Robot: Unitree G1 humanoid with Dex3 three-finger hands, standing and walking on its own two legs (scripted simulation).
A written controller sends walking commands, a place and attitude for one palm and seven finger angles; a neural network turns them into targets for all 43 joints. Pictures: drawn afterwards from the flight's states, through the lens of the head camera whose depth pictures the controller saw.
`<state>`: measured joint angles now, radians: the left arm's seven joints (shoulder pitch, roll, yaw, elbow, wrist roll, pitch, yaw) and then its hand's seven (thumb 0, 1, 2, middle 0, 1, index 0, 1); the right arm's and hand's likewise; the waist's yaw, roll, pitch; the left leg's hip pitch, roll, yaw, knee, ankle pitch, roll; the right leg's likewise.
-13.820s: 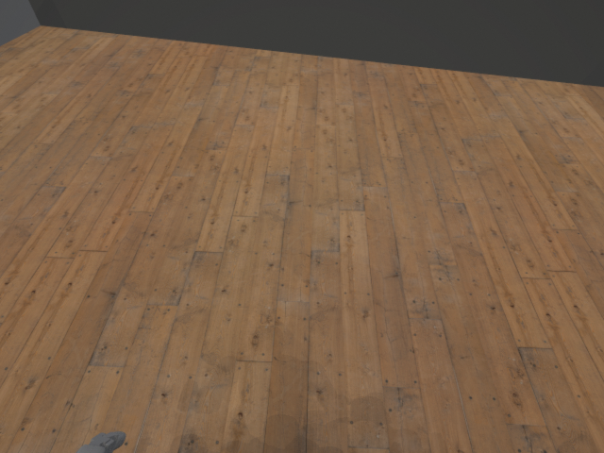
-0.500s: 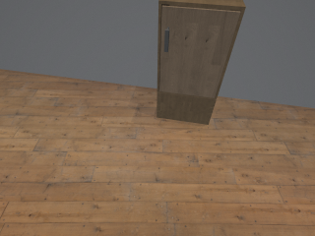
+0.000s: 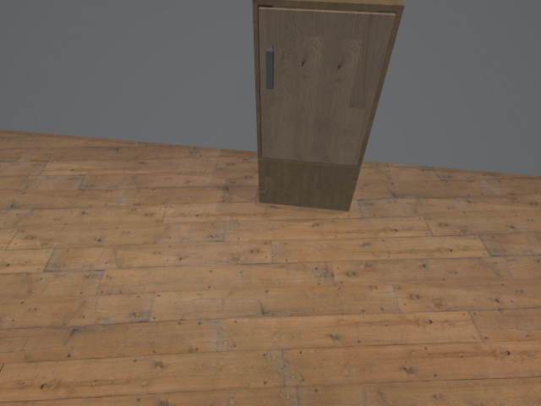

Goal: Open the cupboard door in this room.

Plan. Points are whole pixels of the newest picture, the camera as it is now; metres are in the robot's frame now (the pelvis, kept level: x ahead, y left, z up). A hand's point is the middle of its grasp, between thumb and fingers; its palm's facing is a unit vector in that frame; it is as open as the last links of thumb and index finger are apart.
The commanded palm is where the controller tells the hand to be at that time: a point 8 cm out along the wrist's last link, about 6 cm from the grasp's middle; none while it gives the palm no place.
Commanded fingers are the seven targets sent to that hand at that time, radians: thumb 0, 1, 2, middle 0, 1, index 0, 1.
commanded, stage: look at it before walking up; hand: left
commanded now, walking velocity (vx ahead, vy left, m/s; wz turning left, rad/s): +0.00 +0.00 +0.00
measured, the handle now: (270, 66) +1.15 +0.07 -0.03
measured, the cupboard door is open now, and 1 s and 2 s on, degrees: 0 0 0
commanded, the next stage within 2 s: walk to a spot facing it in 0.22 s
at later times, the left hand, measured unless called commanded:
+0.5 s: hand out of the picture -0.01 +0.16 -0.18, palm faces +0.04 -0.99 -0.16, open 7.4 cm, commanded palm none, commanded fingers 0.00 0.90 0.90 -0.20 -0.30 -0.20 -0.30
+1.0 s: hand out of the picture +0.14 +0.12 -0.17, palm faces -0.06 -0.98 -0.16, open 7.4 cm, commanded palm none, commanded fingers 0.00 0.90 0.90 -0.20 -0.30 -0.20 -0.30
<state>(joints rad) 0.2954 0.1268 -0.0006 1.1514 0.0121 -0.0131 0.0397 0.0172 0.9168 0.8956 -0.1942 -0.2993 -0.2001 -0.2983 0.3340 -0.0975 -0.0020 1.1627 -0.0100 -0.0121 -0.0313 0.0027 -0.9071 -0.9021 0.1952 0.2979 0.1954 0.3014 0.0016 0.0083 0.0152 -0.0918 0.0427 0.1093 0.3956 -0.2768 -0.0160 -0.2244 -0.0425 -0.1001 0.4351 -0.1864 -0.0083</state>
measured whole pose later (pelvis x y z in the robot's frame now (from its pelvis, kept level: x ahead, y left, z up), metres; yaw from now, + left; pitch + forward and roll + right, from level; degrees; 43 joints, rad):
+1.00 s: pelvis +0.17 -0.03 +0.00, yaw -8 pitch +0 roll +1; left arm 0.39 0.10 0.02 1.14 0.03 -0.07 0.01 0.01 0.90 0.90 -0.19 -0.30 -0.20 -0.30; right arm 0.17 -0.18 -0.06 1.04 -0.02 -0.01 0.02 0.01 -0.91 -0.90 0.19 0.30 0.19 0.30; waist 0.02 0.02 0.05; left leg -0.59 0.13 0.09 0.98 -0.20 -0.05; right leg -0.05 0.00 -0.09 0.36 -0.32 -0.04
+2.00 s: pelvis +0.53 -0.09 +0.00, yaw -6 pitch +1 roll -1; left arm 0.29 0.16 0.04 1.11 0.03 -0.06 0.01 -0.01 0.93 0.90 -0.20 -0.30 -0.20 -0.30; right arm 0.21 -0.19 -0.06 1.06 -0.02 -0.01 0.01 0.01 -0.91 -0.90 0.19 0.30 0.19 0.30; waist 0.01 0.03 0.03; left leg -0.47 0.10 0.09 0.82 -0.30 -0.02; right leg -0.12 -0.04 -0.19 0.38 -0.27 -0.01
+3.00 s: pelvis +0.52 -0.10 -0.01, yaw -5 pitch +1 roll -1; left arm 0.28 0.17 0.02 1.05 0.03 0.00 0.04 0.01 0.90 0.90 -0.20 -0.30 -0.20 -0.30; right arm 0.28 -0.22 -0.04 1.03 -0.02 0.03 -0.01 0.01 -0.91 -0.90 0.19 0.30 0.19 0.30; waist 0.01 0.03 0.04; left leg -0.21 0.03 0.04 0.53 -0.35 -0.01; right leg -0.30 -0.07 -0.08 0.53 -0.24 0.04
